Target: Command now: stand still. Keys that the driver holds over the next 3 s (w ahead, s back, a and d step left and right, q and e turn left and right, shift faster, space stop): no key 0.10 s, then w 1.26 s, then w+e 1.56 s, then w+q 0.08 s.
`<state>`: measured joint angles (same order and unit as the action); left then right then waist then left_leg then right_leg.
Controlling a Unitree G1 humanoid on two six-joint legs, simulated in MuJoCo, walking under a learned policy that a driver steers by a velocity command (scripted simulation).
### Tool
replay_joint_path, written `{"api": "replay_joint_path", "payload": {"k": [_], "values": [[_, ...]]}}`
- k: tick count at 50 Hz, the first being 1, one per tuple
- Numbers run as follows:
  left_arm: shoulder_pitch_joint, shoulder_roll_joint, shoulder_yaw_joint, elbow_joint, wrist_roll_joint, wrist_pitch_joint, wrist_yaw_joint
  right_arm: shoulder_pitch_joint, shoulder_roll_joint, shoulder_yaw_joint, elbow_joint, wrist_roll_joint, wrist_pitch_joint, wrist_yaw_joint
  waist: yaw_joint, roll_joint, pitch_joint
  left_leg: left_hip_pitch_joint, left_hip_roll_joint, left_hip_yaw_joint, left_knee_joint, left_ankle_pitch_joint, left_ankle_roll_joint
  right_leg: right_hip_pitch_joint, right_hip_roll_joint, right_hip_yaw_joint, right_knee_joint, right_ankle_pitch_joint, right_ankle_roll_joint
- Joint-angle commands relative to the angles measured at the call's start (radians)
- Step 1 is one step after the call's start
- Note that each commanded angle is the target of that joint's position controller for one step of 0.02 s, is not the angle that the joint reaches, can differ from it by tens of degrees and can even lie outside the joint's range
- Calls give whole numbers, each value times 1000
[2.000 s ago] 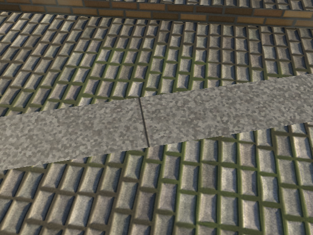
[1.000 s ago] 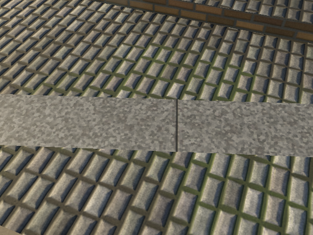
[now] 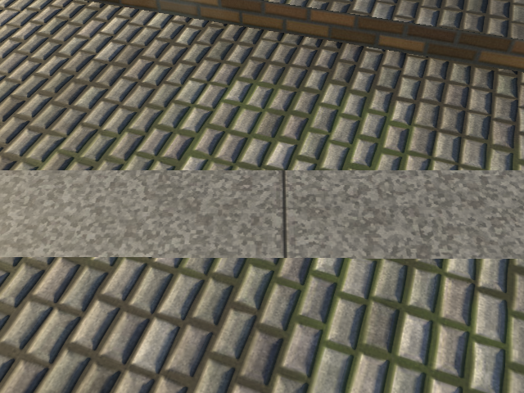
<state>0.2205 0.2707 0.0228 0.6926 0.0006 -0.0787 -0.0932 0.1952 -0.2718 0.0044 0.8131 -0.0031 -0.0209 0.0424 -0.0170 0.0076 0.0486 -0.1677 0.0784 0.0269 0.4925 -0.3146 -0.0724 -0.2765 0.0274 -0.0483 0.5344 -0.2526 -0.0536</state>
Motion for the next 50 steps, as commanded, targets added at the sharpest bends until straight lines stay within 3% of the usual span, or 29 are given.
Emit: {"api": "replay_joint_path", "payload": {"k": [1,5,7,9,11,14,16,19,21,22,23,24,25,26,27,29,31,32,33,35,36,38,40,41,46,47,48,49,50], "values": [[-1,125,35,-56,-2,-13,2,0,-112,-28,-44,0,-9,-2,-1,-11,-64,-106,-9,11,-88,85,21,146,-66,94,-90,215,21],[4,127,35,-40,-2,-10,2,-1,-111,-29,-30,0,-6,-2,-1,-9,-60,-100,-9,14,-96,89,22,152,-63,91,-97,218,20],[55,156,50,-19,3,-2,13,27,-124,-35,-14,-10,3,-8,17,-23,-24,-129,-20,24,-91,-52,35,143,-74,121,-164,-123,-13],[165,216,80,16,28,-5,44,-15,-128,-43,-41,-41,0,-30,74,-100,13,-263,-37,29,31,-169,58,190,-209,321,-282,-468,-156],[217,165,64,25,20,-21,89,-68,-93,-35,-72,-54,-33,-53,108,-148,27,-354,-29,-14,184,-129,93,231,-384,549,-378,-510,-271],[171,80,25,12,40,-46,146,-77,-51,-28,-101,-82,-72,-63,83,-130,0,-350,-6,-49,362,-274,128,203,-374,474,-434,-382,-225],[79,129,33,-2,33,-28,157,-4,-42,-31,-76,-82,-76,-49,23,-67,19,-156,-40,21,180,-177,126,90,-271,287,-428,-340,-156],[37,190,42,16,46,8,122,56,-28,-28,-51,-42,-83,-11,-24,-71,43,102,-93,50,-50,137,129,-58,-233,209,-358,-320,-183],[49,150,32,41,75,13,89,177,-64,-39,-30,-50,-101,0,-66,-40,-1,296,-77,11,-92,137,147,-153,-201,188,-190,-290,-186],[66,69,15,56,88,2,78,306,-119,-57,-6,-76,-115,-12,-108,60,-25,381,37,-130,-145,97,198,-231,-125,139,67,-257,-131],[-1,5,-2,-16,84,-21,57,376,-222,-80,-32,-79,-126,-27,-137,197,-6,418,282,-611,-308,-16,424,-477,26,100,334,-298,-47],[-43,28,6,-6,71,-41,60,348,-154,-64,-28,-75,-128,-30,-147,128,95,362,308,-625,-384,-290,434,-599,-19,231,449,-272,-61],[-17,63,17,22,68,-43,76,232,-95,-50,-48,-55,-125,-30,-79,91,121,325,272,-515,-375,-305,386,-626,-44,188,549,-197,-48],[13,99,32,50,71,-39,87,200,-42,-33,-70,-52,-117,-31,-56,45,82,292,235,-431,-384,-240,355,-573,-61,161,573,-153,-45],[18,79,28,49,78,-36,93,210,-13,-16,-64,-52,-114,-31,-33,47,69,257,211,-361,-390,-124,334,-522,-84,153,552,-101,-48],[-11,38,15,44,74,-24,74,194,-2,-11,-74,-72,-103,-42,-8,36,71,160,161,-250,-407,60,315,-450,-100,122,491,28,-30],[0,-14,-7,49,80,-20,32,226,-23,-17,-61,-108,-100,-47,-4,40,46,75,111,-146,-348,265,319,-375,-97,84,508,201,-9],[-6,-16,-10,41,78,-19,19,254,-13,-14,-52,-108,-100,-40,-7,30,35,56,107,-124,-316,330,328,-376,-93,70,495,246,3],[-28,-6,-10,25,93,-15,19,298,-10,-12,-41,-103,-111,-44,-30,27,17,97,82,-112,-278,306,338,-425,-95,76,438,330,15],[-108,0,-10,-2,81,-15,38,424,12,-2,46,-95,-115,-48,-68,32,44,308,144,-186,-202,297,337,-659,-143,172,243,510,48],[-124,-7,-13,1,71,-12,44,448,1,-2,56,-83,-114,-46,-86,18,29,296,109,-150,-180,273,324,-633,-145,155,129,618,56],[-192,-49,-30,-18,70,3,41,488,20,12,94,-92,-94,-24,-97,36,56,74,55,-111,-146,219,305,-428,-131,89,45,780,41],[-205,-35,-29,-41,79,16,36,500,37,27,113,-99,-92,-6,-82,33,87,-49,67,-147,-111,179,309,-324,-125,89,66,781,20],[-229,-11,-25,-49,81,23,35,508,33,27,126,-90,-97,-5,-86,17,113,-19,79,-167,-84,176,306,-351,-131,99,40,735,20],[-356,-22,-38,-62,91,42,29,632,17,34,206,-64,-88,-45,-151,-14,168,182,71,-228,37,145,254,-399,-164,106,-138,619,9],[-376,16,-7,-60,-101,3,20,450,-63,-25,184,57,-44,-93,-110,4,266,73,77,-217,175,284,224,-397,-138,151,-167,568,13],[-296,29,-3,-30,-97,-18,17,476,-63,-20,186,47,-27,-106,-100,-43,157,129,53,-187,286,429,213,-296,-106,103,-203,619,16],[-225,24,4,3,-74,-28,22,521,-52,-24,215,33,-20,-101,-89,-43,58,104,39,-173,419,506,201,-121,-74,55,-193,643,13],[-23,47,28,72,-58,-26,32,498,-34,-22,216,19,-19,-89,7,-64,-57,-6,0,-144,644,506,182,165,-67,23,-201,720,2]]}}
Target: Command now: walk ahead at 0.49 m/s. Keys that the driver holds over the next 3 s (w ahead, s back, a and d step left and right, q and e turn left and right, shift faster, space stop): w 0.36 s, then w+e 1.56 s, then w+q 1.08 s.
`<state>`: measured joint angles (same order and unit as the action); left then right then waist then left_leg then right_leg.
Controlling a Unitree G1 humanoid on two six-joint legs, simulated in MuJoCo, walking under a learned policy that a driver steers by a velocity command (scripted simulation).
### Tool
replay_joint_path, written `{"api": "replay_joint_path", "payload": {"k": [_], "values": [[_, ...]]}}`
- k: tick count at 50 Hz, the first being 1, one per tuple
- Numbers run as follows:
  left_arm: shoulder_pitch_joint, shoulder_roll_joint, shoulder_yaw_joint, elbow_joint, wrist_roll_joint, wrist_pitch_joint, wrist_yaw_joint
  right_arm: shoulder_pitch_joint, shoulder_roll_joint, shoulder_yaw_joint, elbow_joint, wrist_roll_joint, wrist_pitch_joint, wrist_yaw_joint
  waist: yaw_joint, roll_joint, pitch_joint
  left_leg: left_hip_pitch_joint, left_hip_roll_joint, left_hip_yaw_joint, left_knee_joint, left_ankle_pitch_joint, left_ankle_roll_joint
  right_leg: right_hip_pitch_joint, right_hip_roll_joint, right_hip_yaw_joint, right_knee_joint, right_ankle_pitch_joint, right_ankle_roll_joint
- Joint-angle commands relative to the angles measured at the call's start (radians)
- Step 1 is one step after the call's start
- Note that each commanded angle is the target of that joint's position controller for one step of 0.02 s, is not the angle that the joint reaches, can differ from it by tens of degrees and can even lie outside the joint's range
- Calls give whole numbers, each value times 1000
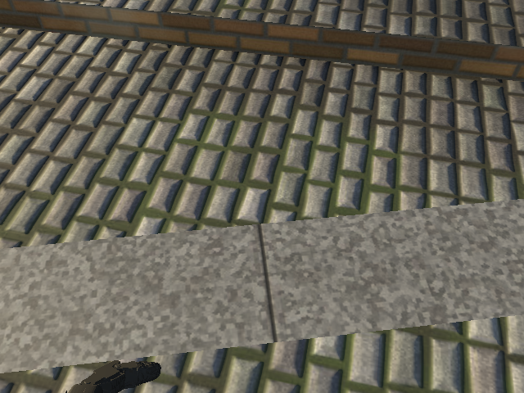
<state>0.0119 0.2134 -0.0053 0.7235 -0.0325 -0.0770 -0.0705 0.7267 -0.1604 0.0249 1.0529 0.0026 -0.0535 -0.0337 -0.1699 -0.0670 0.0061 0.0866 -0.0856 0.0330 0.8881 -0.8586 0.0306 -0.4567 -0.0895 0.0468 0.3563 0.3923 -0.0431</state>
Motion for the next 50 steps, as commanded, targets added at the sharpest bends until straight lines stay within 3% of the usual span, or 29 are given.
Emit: {"api": "replay_joint_path", "payload": {"k": [1,2,3,4,5,6,7,8,9,10,11,12,13,14,16,19,20,21,22,23,24,26,28,33,38,43,47,49,50], "values": [[446,134,76,124,-5,-12,19,-52,-111,-45,-4,12,-9,8,286,-40,-138,-531,62,-85,625,703,14,744,-53,-9,37,291,-56],[594,198,69,166,36,-15,23,74,-8,-11,13,41,-42,25,302,-248,-379,-913,-24,-168,1120,-1,-22,1213,-275,158,440,758,-209],[667,185,79,190,22,3,31,16,-129,-33,-50,84,-84,39,373,-220,-538,-1050,15,-279,1174,32,-31,1305,-323,311,412,579,-324],[636,225,93,215,12,17,43,-88,-156,-44,-124,106,-93,37,350,-164,-521,-1161,67,-241,1137,86,-51,1238,-356,406,261,152,-378],[534,211,92,234,7,25,61,-214,-132,-42,-190,95,-88,13,294,-6,-417,-1219,143,-117,1071,180,-60,1046,-350,463,100,-241,-376],[436,199,83,225,13,24,73,-265,-100,-41,-212,82,-69,-8,245,74,-275,-1191,147,-51,1113,253,-81,772,-370,522,-8,-357,-378],[358,175,69,204,30,12,66,-277,-77,-35,-220,50,-49,-12,184,176,-179,-1103,187,-82,1071,296,-68,522,-400,535,-63,-434,-380],[256,119,50,203,27,-9,63,-317,-34,-31,-238,37,-30,-13,123,132,-55,-1088,234,-165,1026,329,-44,293,-406,500,-81,-426,-321],[169,77,32,197,23,-26,48,-346,-37,-34,-250,40,-15,-11,77,93,57,-1052,275,-175,814,411,-20,103,-328,376,-143,-533,-247],[68,98,31,175,13,-33,54,-383,-48,-41,-295,36,-16,-16,33,19,172,-849,283,-163,429,526,-26,-165,-173,163,-240,-573,-169],[66,121,38,176,28,-41,67,-369,-75,-56,-285,4,-27,-17,33,-18,140,-632,233,-107,194,724,-39,-267,-47,23,-224,-483,-146],[111,130,40,183,42,-44,77,-354,-90,-69,-254,-7,-38,-8,50,-16,76,-466,198,-73,35,928,-48,-274,8,-52,-177,-429,-133],[174,169,53,192,36,-49,83,-377,-96,-77,-243,2,-46,8,75,-9,26,-384,165,-47,-45,1037,-64,-222,-15,-40,-189,-420,-146],[207,213,67,205,10,-48,88,-437,-91,-74,-265,11,-40,17,94,-17,14,-410,168,-64,-121,1031,-68,-106,-68,8,-224,-420,-161],[236,217,81,228,-24,-29,96,-567,-105,-69,-317,20,-29,26,129,-16,64,-558,190,-100,-270,962,-37,132,-128,61,-217,-450,-144],[344,199,90,261,-12,14,84,-615,-166,-95,-331,8,-26,35,161,54,73,-570,164,-48,-309,796,20,292,-161,81,-95,-461,-111],[353,188,86,261,-1,25,81,-534,-191,-113,-314,6,-29,36,119,63,31,-464,139,-27,-320,749,35,291,-122,65,23,-379,-91],[369,139,67,251,16,31,78,-358,-248,-140,-268,7,-33,33,55,120,-87,-223,178,-75,-300,799,62,205,-40,4,287,-379,-59],[481,15,30,241,24,18,73,-221,-370,-169,-237,-1,-33,40,65,394,-243,154,427,-473,-399,628,201,-164,131,-100,735,-707,18],[461,61,40,246,14,-2,71,-146,-311,-155,-221,0,-37,50,36,411,-338,202,477,-787,-576,453,229,-279,163,76,939,-952,9],[380,148,66,226,-17,-11,71,-232,-264,-136,-234,-3,-48,50,53,315,-219,107,475,-686,-586,387,180,-371,121,124,1015,-890,-19],[260,147,74,194,-8,-5,87,-432,-207,-117,-261,-10,-54,46,119,178,-79,-156,414,-439,-629,554,142,-323,28,91,916,-699,-34],[294,128,86,212,0,22,90,-504,-152,-108,-249,-14,-63,42,179,193,-62,-258,356,-283,-687,670,112,-209,-18,97,830,-621,-30],[223,84,96,192,6,47,88,-428,-163,-121,-178,-17,-75,17,178,113,-25,-183,359,-92,-737,890,118,-304,2,126,687,-459,-23],[88,63,95,144,14,42,63,-394,-169,-120,-135,-15,-65,-5,151,127,31,-174,332,70,-767,906,86,-281,22,53,444,-275,-10],[-57,35,81,78,13,44,33,-308,-185,-129,-82,-5,-45,-10,105,111,103,-26,372,141,-731,1011,84,-326,23,-29,315,-325,-33],[-84,47,87,38,7,39,7,-328,-226,-142,-85,9,-23,-11,138,146,75,35,385,201,-574,1458,74,-198,88,-157,278,-511,-81],[48,103,115,55,3,41,6,-360,-261,-149,-98,16,-13,-16,220,197,-10,23,379,213,-359,1753,60,8,159,-203,277,-602,-122],[205,158,144,93,1,41,13,-395,-268,-147,-109,21,-13,-14,305,185,-91,-57,345,226,-158,1709,36,242,189,-189,181,-524,-163]]}}
Over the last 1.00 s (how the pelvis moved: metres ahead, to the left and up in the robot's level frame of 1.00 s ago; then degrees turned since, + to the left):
0.36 0.05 -0.11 1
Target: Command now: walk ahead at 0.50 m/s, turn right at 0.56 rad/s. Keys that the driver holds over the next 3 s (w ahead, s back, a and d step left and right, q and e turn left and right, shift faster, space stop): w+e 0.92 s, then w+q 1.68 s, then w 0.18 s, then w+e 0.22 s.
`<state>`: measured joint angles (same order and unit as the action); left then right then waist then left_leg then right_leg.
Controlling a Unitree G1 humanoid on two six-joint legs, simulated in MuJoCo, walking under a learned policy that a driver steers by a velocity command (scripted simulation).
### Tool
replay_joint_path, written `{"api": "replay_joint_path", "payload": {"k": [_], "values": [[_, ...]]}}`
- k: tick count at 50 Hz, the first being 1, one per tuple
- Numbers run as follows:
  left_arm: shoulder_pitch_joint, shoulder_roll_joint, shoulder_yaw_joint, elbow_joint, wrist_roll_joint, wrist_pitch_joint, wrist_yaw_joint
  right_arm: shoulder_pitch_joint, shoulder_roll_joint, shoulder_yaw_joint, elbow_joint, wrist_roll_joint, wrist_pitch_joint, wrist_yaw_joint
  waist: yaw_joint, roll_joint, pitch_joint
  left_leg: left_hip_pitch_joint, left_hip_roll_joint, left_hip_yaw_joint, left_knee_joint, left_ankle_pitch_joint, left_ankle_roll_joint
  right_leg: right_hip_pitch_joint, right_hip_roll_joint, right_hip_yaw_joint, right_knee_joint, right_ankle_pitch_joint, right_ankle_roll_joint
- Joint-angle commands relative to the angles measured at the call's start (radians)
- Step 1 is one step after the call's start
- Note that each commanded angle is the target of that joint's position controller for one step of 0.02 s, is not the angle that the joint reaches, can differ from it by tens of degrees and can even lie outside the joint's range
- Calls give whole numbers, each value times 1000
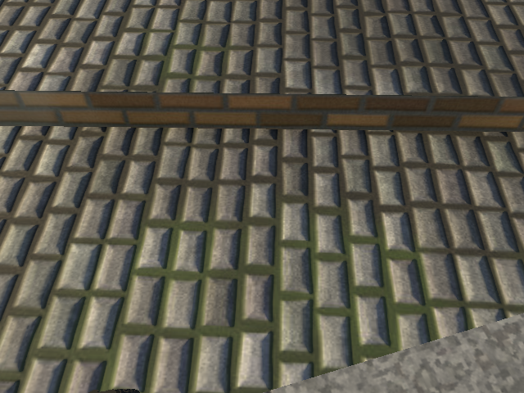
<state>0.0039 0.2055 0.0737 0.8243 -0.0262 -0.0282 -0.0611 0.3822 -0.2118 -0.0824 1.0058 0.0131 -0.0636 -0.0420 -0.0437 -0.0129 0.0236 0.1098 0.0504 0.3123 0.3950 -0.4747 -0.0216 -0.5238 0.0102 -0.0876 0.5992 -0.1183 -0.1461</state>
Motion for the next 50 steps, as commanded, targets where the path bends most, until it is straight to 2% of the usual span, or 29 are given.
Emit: {"api": "replay_joint_path", "payload": {"k": [1,2,3,4,5,6,7,10,13,15,17,19,21,22,23,24,25,26,27,28,30,32,35,40,45,47,48,49,50], "values": [[370,250,98,27,1,2,27,-73,-208,-34,-84,-1,-16,-3,247,37,-200,-356,162,-62,655,947,43,630,-44,184,-109,-31,-129],[335,329,104,3,-5,-1,38,-13,-62,11,-144,-17,-54,22,128,-223,-288,-812,-84,-178,1053,-48,-21,942,-324,788,-227,-136,-341],[391,262,77,13,16,-6,45,-108,-123,0,-168,25,-107,44,181,-115,-349,-927,-67,-410,1116,-68,17,963,-342,883,-331,-163,-329],[356,194,60,14,22,-20,49,-190,-156,-8,-198,52,-123,48,173,-86,-237,-972,-11,-418,1049,17,47,873,-300,705,-327,-80,-268],[261,151,48,-4,14,-34,43,-196,-147,-10,-192,37,-124,40,108,8,-142,-916,35,-415,923,87,50,705,-246,570,-332,45,-220],[200,115,35,-20,7,-41,44,-197,-163,-22,-184,6,-113,29,72,23,-110,-843,62,-407,828,122,35,586,-207,484,-342,129,-187],[175,103,28,-32,8,-43,49,-184,-158,-26,-186,-3,-98,27,44,21,-91,-774,75,-407,787,144,19,489,-184,447,-361,171,-183],[203,168,37,-36,6,-43,66,-217,-121,-21,-215,-20,-68,25,23,19,-43,-732,69,-367,613,197,-33,339,-166,397,-395,241,-182],[246,200,48,-34,2,-37,78,-358,-86,1,-256,-24,-64,27,69,-24,-7,-658,14,-332,327,415,-44,239,-86,317,-386,196,-125],[292,203,50,-22,2,-30,77,-419,-82,7,-277,-16,-67,36,105,-55,-11,-591,-29,-323,197,550,-40,218,-70,318,-370,132,-94],[328,194,48,-6,-5,-27,75,-454,-104,5,-298,-2,-67,42,120,-71,-14,-565,-39,-349,140,575,-32,250,-93,370,-345,60,-79],[334,187,46,-4,-9,-25,79,-455,-142,-4,-308,1,-73,48,107,-81,-25,-551,-35,-386,95,531,-14,322,-124,438,-284,5,-62],[320,191,49,-13,-2,-22,86,-405,-172,-13,-302,1,-84,51,68,-103,-37,-491,-32,-388,75,454,14,360,-141,484,-211,16,-43],[308,172,43,-22,2,-21,86,-321,-189,-24,-280,-3,-88,47,22,-103,-70,-381,-35,-376,50,428,38,348,-110,478,-136,63,-21],[295,127,26,-38,10,-25,80,-185,-228,-38,-257,-19,-92,42,-42,-59,-172,-167,50,-441,70,404,84,275,-53,424,66,48,11],[393,64,9,-57,3,-33,78,-44,-310,-57,-240,-39,-87,35,-41,160,-331,195,275,-764,39,285,204,2,78,289,411,-216,81],[448,93,3,-73,-21,-39,75,-5,-299,-56,-215,-23,-75,45,-19,381,-386,282,404,-1131,-76,15,290,-221,65,256,630,-490,97],[399,189,25,-59,-25,-36,77,-74,-202,-30,-246,-14,-72,46,-32,228,-251,167,366,-1045,-110,-116,251,-288,2,284,722,-411,100],[318,209,31,-74,-14,-30,78,-134,-164,-18,-258,-14,-62,43,-31,141,-146,30,324,-880,-117,-36,207,-287,-34,242,730,-326,101],[285,197,33,-82,-2,-25,78,-190,-144,-9,-257,-20,-55,44,-5,95,-75,-103,278,-757,-143,93,192,-247,-66,226,688,-262,103],[291,160,37,-89,-1,-12,72,-227,-121,0,-244,-27,-55,45,36,127,-27,-237,219,-595,-195,230,174,-166,-117,215,608,-203,102],[282,124,31,-102,-3,0,70,-216,-135,-7,-228,-21,-63,47,39,124,-21,-259,209,-501,-234,320,191,-163,-128,195,570,-157,110],[231,117,28,-131,2,7,68,-190,-170,-20,-206,-21,-67,42,35,84,-16,-221,223,-406,-258,436,210,-218,-136,204,452,-43,126],[96,98,14,-170,4,-5,36,-157,-204,-28,-189,-14,-49,31,-10,74,16,-182,200,-234,-265,505,178,-169,-121,128,184,161,125],[-21,105,9,-231,2,-2,10,-92,-248,-41,-158,7,-21,29,-34,73,66,-53,249,-172,-214,574,156,-168,-98,65,52,59,89],[-1,122,18,-239,10,0,7,-85,-271,-46,-150,19,-10,28,-2,93,32,-34,257,-147,-113,865,146,-57,-45,21,24,-52,51],[62,140,30,-227,14,1,10,-81,-281,-46,-140,24,-5,29,45,106,-13,-42,254,-138,-13,1031,142,63,-5,0,3,-93,26],[223,178,54,-178,13,0,16,-89,-270,-36,-130,26,-1,30,141,86,-92,-105,223,-109,164,1092,122,297,38,-13,-80,-21,-8],[404,252,85,-126,11,3,34,-86,-232,-16,-137,9,-4,30,218,29,-192,-333,182,-100,424,872,84,625,-34,112,-72,17,-48]]}}
Over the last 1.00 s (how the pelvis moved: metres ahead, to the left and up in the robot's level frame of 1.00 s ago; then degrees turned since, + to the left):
0.57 0.02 -0.06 -17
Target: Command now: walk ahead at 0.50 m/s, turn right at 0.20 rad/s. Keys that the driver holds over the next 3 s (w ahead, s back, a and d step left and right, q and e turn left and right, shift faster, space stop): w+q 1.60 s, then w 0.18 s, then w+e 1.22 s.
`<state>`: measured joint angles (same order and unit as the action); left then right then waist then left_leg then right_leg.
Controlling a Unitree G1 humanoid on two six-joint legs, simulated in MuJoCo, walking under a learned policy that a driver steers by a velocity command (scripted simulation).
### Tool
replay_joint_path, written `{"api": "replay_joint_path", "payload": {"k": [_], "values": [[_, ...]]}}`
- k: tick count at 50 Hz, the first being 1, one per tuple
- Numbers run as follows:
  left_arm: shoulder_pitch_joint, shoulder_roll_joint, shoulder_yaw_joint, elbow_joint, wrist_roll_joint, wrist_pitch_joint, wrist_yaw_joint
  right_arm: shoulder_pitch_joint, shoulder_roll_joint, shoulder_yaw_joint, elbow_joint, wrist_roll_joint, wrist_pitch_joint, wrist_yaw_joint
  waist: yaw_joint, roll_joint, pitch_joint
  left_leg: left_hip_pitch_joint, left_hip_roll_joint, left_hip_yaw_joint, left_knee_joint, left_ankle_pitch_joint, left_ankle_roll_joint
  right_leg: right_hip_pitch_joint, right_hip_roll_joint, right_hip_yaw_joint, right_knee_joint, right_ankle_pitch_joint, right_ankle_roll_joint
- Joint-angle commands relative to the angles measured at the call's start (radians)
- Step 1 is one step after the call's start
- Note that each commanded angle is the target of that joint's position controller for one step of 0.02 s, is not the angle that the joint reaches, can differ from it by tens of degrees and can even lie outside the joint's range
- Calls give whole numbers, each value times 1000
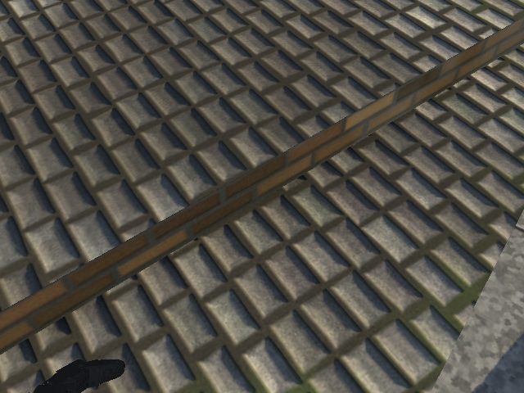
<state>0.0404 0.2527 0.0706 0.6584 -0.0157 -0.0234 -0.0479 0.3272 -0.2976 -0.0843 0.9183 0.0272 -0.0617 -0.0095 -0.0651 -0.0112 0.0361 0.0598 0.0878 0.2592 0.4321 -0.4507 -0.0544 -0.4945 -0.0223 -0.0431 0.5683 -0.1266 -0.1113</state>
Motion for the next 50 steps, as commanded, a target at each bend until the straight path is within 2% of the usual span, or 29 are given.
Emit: {"api": "replay_joint_path", "payload": {"k": [1,2,3,4,5,7,9,12,15,18,19,20,21,24,25,26,27,28,29,30,31,32,34,37,41,46,48,49,50], "values": [[399,329,100,55,2,-10,34,74,-6,36,-89,-36,-26,16,143,-236,-326,-719,-27,-86,787,-48,54,945,-321,591,-86,-59,-252],[447,251,74,40,10,-17,36,14,-81,22,-66,9,-59,26,211,-143,-449,-792,-68,-316,940,-169,65,931,-399,792,-230,-124,-292],[386,206,59,52,20,-31,31,-103,-140,2,-103,47,-68,29,219,-97,-289,-871,-26,-333,966,-91,81,818,-357,600,-244,-38,-230],[307,174,48,52,14,-38,31,-132,-129,6,-113,36,-68,24,174,-64,-202,-850,26,-326,888,9,88,669,-314,456,-253,19,-184],[231,129,34,51,14,-44,29,-140,-124,2,-102,11,-60,18,135,-44,-137,-802,59,-326,821,77,81,537,-274,360,-286,57,-154],[165,89,24,53,27,-62,29,-65,-103,-3,-73,8,-25,18,69,-72,-95,-682,85,-349,771,171,71,389,-237,247,-372,70,-126],[157,101,28,75,29,-85,30,-52,-69,1,-69,8,2,12,46,-47,-57,-684,81,-358,730,222,56,335,-232,161,-421,140,-122],[183,110,30,109,39,-94,44,-103,-54,1,-89,2,11,8,55,-31,-14,-763,61,-382,604,364,40,352,-210,47,-442,211,-99],[186,122,28,125,35,-93,54,-171,-35,10,-111,-2,4,24,77,-35,8,-741,39,-337,406,535,47,368,-180,-53,-459,211,-64],[238,143,32,155,27,-85,62,-269,-11,25,-151,-6,2,42,123,-17,48,-754,28,-283,280,575,66,441,-205,-98,-465,232,-51],[298,104,15,188,44,-85,56,-285,5,36,-164,-90,27,69,110,-8,75,-702,10,-175,231,568,78,438,-187,-151,-459,236,-32],[330,103,14,200,44,-84,57,-316,7,35,-179,-91,35,85,136,-30,89,-679,3,-155,210,548,95,446,-190,-157,-446,257,-23],[340,119,16,208,47,-81,59,-325,-3,33,-192,-81,38,93,132,-47,91,-677,-7,-155,194,494,113,491,-203,-162,-416,311,-14],[303,183,27,206,54,-62,70,-236,-46,18,-191,-73,40,84,71,-92,7,-582,-98,-118,171,271,178,623,-235,-184,-197,769,9],[300,197,29,206,56,-51,69,-137,-68,6,-167,-74,35,72,27,-93,-52,-493,-141,-112,152,203,206,640,-234,-187,-39,860,10],[295,196,26,201,52,-41,68,30,-98,-11,-118,-82,24,56,-49,-58,-145,-292,-171,-131,72,233,242,572,-212,-208,204,775,29],[321,133,6,159,37,-46,63,161,-211,-46,-95,-91,23,38,-79,68,-275,17,32,-417,59,159,328,289,-163,-221,537,449,69],[312,78,-2,106,30,-58,43,95,-298,-71,-111,-60,33,38,-10,299,-352,247,247,-973,-90,212,475,-114,81,-98,860,-404,125],[208,135,2,99,46,-67,39,88,-273,-66,-121,-43,42,39,-52,110,-317,236,231,-930,-136,239,453,-222,27,90,895,-353,105],[180,117,-7,93,33,-79,35,36,-213,-53,-116,-36,43,33,-28,43,-189,109,217,-789,-143,278,428,-239,-29,96,833,-257,95],[194,110,-11,105,33,-83,39,-10,-145,-34,-116,-34,43,29,18,-18,-90,-43,170,-695,-169,363,379,-180,-73,89,705,-202,92],[187,112,-10,99,53,-70,41,-37,-110,-21,-110,-26,38,25,49,-9,-48,-131,121,-628,-185,441,352,-124,-93,93,630,-198,104],[239,103,-16,117,75,-33,42,-55,-100,-13,-114,-25,20,27,82,15,-69,-205,80,-557,-197,563,348,-28,-90,84,572,-192,128],[207,87,-24,102,70,-18,37,-26,-143,-23,-102,-29,7,29,81,37,-49,-252,43,-516,-225,551,348,-38,-85,58,443,-144,160],[50,85,-32,52,61,-22,34,22,-150,-27,-92,-31,11,27,23,74,-4,-227,11,-526,-241,423,307,-86,-72,54,219,14,182],[-30,97,-37,19,46,-41,35,49,-160,-31,-94,-46,13,17,-5,98,-22,-174,16,-560,-130,599,264,6,-11,51,39,40,169],[32,131,-27,28,44,-51,42,10,-170,-33,-111,-49,13,12,36,100,-40,-187,28,-607,-61,630,229,116,6,64,-24,-20,147],[103,143,-22,48,46,-60,49,-17,-172,-33,-121,-48,12,11,77,87,-63,-208,9,-616,10,667,208,218,23,55,-76,-19,131],[193,165,-13,70,57,-75,59,-41,-152,-25,-132,-38,5,13,133,39,-110,-251,-53,-581,151,692,177,364,2,67,-157,19,108]]}}
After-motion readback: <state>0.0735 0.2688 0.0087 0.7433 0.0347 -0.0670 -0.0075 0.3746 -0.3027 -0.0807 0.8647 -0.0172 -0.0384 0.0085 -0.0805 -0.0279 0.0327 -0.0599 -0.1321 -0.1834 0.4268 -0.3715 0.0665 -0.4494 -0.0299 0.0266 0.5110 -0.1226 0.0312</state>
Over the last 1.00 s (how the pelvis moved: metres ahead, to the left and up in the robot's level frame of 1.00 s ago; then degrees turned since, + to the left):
0.52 -0.12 0.00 -36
